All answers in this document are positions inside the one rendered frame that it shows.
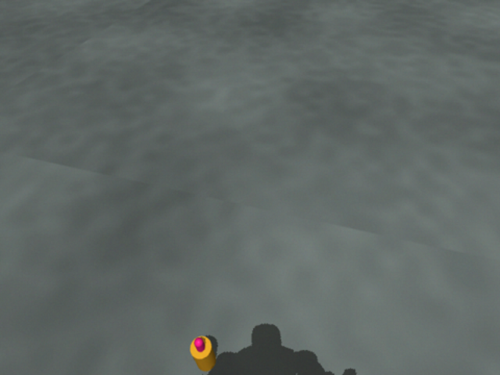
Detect bottle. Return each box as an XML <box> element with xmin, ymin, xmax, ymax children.
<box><xmin>190</xmin><ymin>336</ymin><xmax>216</xmax><ymax>371</ymax></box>

